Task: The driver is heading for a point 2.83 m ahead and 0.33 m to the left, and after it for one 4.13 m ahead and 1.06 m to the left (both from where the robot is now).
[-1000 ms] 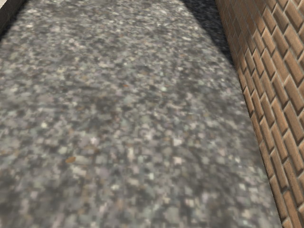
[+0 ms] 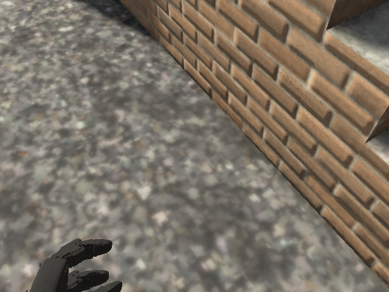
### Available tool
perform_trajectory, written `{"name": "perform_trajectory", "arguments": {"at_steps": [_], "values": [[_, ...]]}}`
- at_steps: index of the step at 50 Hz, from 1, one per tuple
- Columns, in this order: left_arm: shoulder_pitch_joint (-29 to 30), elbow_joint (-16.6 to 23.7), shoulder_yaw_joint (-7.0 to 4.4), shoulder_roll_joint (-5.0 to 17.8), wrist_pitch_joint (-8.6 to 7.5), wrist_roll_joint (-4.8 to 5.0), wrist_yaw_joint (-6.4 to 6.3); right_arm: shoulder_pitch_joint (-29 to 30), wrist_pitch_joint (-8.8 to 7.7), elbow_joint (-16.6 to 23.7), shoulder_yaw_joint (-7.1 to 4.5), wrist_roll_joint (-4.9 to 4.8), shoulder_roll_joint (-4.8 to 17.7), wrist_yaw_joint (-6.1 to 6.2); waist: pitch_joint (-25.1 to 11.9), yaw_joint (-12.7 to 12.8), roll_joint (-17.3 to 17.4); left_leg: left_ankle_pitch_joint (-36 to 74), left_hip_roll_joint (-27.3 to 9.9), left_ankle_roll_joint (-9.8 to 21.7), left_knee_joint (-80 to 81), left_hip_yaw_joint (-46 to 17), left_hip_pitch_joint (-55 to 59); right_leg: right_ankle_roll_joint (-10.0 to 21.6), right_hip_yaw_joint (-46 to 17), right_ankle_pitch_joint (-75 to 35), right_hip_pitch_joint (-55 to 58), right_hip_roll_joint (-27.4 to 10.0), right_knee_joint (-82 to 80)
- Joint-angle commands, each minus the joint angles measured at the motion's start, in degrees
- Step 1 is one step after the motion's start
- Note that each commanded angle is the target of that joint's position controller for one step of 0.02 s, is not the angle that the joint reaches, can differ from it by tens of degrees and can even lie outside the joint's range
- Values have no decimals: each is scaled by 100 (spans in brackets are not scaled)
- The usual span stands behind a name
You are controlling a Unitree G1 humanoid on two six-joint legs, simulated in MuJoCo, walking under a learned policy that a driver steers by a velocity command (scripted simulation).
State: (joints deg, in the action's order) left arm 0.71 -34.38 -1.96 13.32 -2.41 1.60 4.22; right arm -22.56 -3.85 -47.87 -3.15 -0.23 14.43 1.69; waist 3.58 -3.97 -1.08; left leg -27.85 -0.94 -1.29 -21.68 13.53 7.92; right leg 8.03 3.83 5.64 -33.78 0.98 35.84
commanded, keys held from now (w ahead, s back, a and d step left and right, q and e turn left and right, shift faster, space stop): w+e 0.12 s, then w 0.08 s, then w+q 0.24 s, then q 0.56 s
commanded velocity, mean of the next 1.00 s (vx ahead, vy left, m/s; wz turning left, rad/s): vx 0.33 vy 0.00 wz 0.13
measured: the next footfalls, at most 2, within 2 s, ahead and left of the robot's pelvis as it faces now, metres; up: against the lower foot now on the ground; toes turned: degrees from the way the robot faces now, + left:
right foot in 0.02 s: +0.18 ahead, -0.07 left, +0.00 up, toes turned -2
left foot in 0.52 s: +0.50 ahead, +0.09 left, +0.00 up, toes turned -4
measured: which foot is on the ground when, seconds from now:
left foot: down 0.00-0.02, up 0.04-0.50, down 0.52-1.00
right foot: up 0.00-0.00, down 0.02-0.54, up 0.56-1.00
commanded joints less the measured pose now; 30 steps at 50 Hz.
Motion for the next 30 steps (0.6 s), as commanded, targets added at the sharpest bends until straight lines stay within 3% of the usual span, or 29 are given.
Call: {"name": "perform_trajectory", "arguments": {"at_steps": [1, 2, 3, 4, 5, 6, 7, 9, 12, 14, 17, 20, 22, 24, 25, 26, 27, 28, 29, 30], "values": [[-2481, -200, -644, 1600, 93, 2, -229, 346, -79, 732, -131, 147, 819, 47, -1674, 1364, -358, 2984, -575, 291, -4262, -374, -2756, 700, -1440, -105, 4631, -560, -215], [-2220, 18, -651, 2016, -25, -55, -236, -94, -290, 1103, 79, 127, 293, -69, -2676, 722, -1495, -763, 568, 60, -6239, -1419, -4884, 2106, -5173, 1104, 6116, -2025, -1237], [-2402, 25, -546, 1513, -50, -126, -270, 688, -509, 1193, -34, -70, 895, -181, -2667, 1228, -693, -281, 296, 167, -6484, -2256, -5456, 1832, -5281, 1865, 5931, -1913, -1987], [-2041, 2, -476, 1263, -113, -107, -280, 1087, -561, 1380, -21, -200, 931, -202, -1667, 1047, -325, 294, 40, 256, -6034, -2117, -5699, 1511, -4401, 1681, 5058, -1723, -2098], [-1627, 63, -410, 1082, -157, -71, -274, 1102, -555, 1333, 13, -90, 843, -154, -1091, 674, 395, 688, -271, 239, -5434, -2046, -5345, 1240, -3659, 1012, 3972, -1440, -2092], [-1327, 82, -357, 932, -182, -69, -272, 1063, -501, 1298, -15, 52, 852, -102, -843, 453, 426, 893, -448, 150, -4934, -2017, -4865, 1113, -3158, 444, 3184, -1191, -2163], [-1179, 102, -305, 837, -188, -122, -290, 918, -415, 1270, -25, 97, 847, -110, -728, 270, 281, 1049, -578, 79, -4733, -1998, -4507, 1060, -2834, 74, 2696, -1055, -2293], [-1186, -36, -283, 829, -227, -109, -314, 861, -283, 1254, 11, 162, 726, -112, -641, 186, 137, 1196, -622, -101, -4332, -1788, -4208, 1077, -2375, -770, 2082, -945, -2382], [-1466, -331, -266, 957, -220, -106, -401, 1390, -208, 1370, 152, 175, 453, -123, -467, 367, 10, 2203, -576, -221, -3142, -1520, -4142, 832, -1520, -1424, 1674, -666, -2381], [-1724, -492, -256, 1052, -223, -66, -430, 1931, -215, 1453, 225, 127, 353, -183, -385, 662, -103, 3155, -439, -173, -2135, -1389, -3914, 571, -1204, -858, 1662, -505, -2407], [-2103, -691, -244, 1210, -265, -88, -402, 2472, -228, 1579, 217, -8, 471, -264, -300, 994, -266, 3653, -288, -46, -1322, -1387, -3981, 466, -1340, -267, 2232, -802, -2439], [-2354, -897, -229, 1246, -248, -127, -406, 2869, -270, 1784, 187, -13, 550, -388, -131, 1143, -231, 3248, -220, 266, -987, -1490, -4737, 369, -1509, -761, 3332, -1256, -2173], [-2420, -1006, -227, 1259, -185, -158, -445, 2894, -287, 1877, 183, -19, 543, -498, -156, 1089, -279, 2628, -98, 476, -884, -1498, -4997, 255, -1423, -1503, 3917, -1433, -1845], [-2190, -993, -194, 1266, -113, -210, -541, 2463, -300, 1795, 139, 55, 617, -574, -472, 770, -384, 2303, 236, 670, -706, -1219, -4173, 26, -1079, -3523, 3886, -1268, -1151], [-2055, -951, -190, 1325, -67, -221, -597, 1865, -310, 1638, 52, 99, 759, -583, -865, 415, -377, 2522, 497, 791, -515, -1008, -3320, -130, -887, -4555, 3755, -1066, -396], [-1879, -834, -180, 1392, -57, -259, -636, 1061, -307, 1466, -62, 131, 997, -552, -1328, -33, -318, 3395, 383, 1006, -396, -1247, -1967, -351, -683, -4516, 3057, -834, 678], [-2002, -570, -56, 1108, -142, -457, -653, 331, -260, 1394, -207, 204, 1611, -476, -2109, -138, 733, 5759, -895, 1604, -895, -2852, 188, -710, -405, -1946, 1250, -301, 2658], [-2610, -612, 110, 764, -265, -509, -518, 374, -218, 1506, -170, 173, 1492, -406, -3059, 94, 1786, 6780, -2146, 2736, -607, -5198, 1935, -1046, -738, 2688, -644, 519, 4476], [-2435, -718, -36, 1493, -332, -415, -396, 474, -86, 1660, -117, 129, 1102, -303, -3152, -145, 710, 6266, -1900, 2509, -523, -4915, 1682, -1019, -1352, 2332, -814, 46, 4964], [-1832, -488, -20, 1457, -343, -279, -371, 821, -7, 1773, -79, 103, 1007, -226, -2409, -108, 411, 6295, -1652, 2281, -515, -4165, 1020, -1045, -1231, 2088, -1077, -199, 4952]]}}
